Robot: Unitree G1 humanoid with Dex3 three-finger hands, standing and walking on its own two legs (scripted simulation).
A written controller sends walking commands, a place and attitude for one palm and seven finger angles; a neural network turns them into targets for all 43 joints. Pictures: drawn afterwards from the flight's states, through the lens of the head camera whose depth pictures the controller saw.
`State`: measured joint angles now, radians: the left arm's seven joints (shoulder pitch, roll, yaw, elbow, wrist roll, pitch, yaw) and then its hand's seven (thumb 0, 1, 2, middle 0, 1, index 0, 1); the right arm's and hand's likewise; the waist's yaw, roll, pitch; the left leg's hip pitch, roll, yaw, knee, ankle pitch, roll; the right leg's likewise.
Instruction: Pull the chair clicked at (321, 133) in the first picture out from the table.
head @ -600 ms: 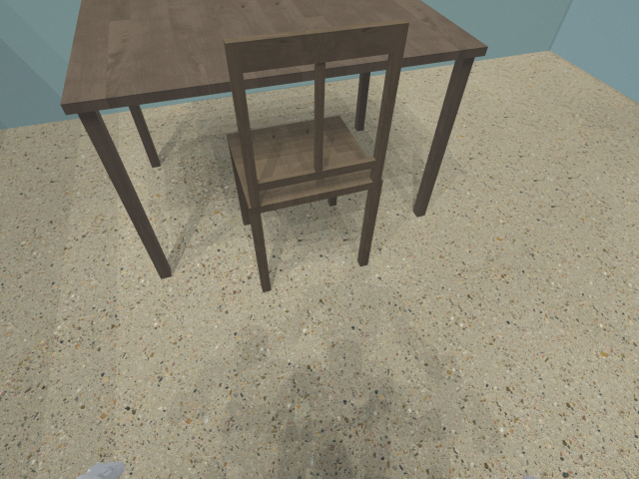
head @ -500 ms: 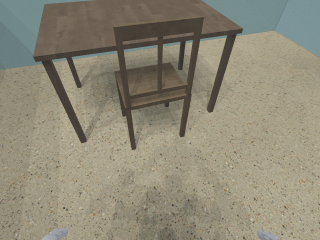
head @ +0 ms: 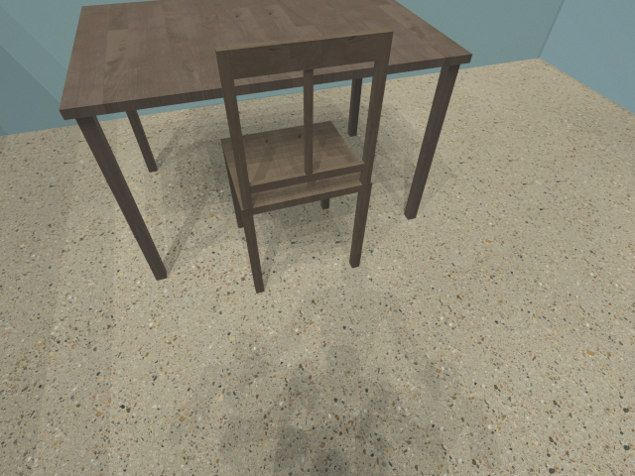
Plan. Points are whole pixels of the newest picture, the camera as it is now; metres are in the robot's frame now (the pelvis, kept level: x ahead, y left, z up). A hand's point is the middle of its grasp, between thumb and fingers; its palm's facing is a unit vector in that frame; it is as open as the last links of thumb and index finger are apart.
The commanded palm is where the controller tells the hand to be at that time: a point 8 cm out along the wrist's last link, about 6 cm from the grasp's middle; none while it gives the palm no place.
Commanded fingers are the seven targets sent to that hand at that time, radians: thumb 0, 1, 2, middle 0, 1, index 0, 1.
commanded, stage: stand and wait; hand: left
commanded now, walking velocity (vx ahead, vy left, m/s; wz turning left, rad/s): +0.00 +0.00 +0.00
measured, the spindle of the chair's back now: (308, 126) +0.97 +0.08 -0.09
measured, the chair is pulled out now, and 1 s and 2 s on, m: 0.00 0.00 0.00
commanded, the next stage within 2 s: look at it before walking up in 0.40 s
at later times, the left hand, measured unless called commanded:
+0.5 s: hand out of the picture +0.07 +0.24 -0.15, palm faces -0.04 -0.94 -0.33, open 7.4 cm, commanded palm none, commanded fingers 0.00 0.90 0.90 -0.20 -0.30 -0.20 -0.30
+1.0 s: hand out of the picture +0.07 +0.24 -0.15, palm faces -0.04 -0.94 -0.33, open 7.4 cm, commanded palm none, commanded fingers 0.00 0.90 0.90 -0.20 -0.30 -0.20 -0.30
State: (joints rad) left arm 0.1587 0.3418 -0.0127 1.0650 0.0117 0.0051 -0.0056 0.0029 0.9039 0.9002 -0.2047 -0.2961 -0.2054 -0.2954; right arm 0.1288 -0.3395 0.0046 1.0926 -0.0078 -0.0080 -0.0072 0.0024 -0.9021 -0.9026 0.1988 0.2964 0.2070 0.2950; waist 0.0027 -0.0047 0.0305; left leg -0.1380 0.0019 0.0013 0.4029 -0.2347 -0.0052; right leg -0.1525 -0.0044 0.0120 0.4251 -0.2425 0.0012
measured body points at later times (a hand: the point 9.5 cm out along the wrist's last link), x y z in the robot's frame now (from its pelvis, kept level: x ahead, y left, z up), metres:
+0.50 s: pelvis -0.01 -0.01 +0.00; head -0.01 -0.01 +0.45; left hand +0.08 +0.29 -0.13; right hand +0.06 -0.30 -0.13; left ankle -0.01 +0.12 -0.74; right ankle -0.01 -0.12 -0.74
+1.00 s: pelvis +0.00 -0.01 +0.00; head +0.00 +0.00 +0.45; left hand +0.08 +0.29 -0.13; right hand +0.08 -0.30 -0.13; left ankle -0.01 +0.12 -0.74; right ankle -0.01 -0.12 -0.74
